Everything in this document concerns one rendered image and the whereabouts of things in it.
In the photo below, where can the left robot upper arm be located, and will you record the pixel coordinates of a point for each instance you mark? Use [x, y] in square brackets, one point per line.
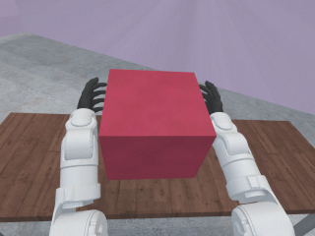
[80, 223]

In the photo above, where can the table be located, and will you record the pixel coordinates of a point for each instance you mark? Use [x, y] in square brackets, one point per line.
[30, 158]

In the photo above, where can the left robot forearm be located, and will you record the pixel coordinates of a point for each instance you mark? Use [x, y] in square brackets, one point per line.
[79, 185]

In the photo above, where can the right robot forearm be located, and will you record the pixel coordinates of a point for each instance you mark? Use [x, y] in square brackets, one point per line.
[244, 182]

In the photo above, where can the right robot hand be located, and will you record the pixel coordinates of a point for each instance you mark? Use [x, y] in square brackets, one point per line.
[212, 96]

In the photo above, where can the carton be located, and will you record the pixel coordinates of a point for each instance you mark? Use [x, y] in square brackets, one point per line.
[154, 125]

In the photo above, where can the right robot upper arm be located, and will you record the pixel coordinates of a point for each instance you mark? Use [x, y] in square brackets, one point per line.
[260, 219]

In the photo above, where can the left robot hand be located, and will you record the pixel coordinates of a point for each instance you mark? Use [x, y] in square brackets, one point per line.
[88, 94]

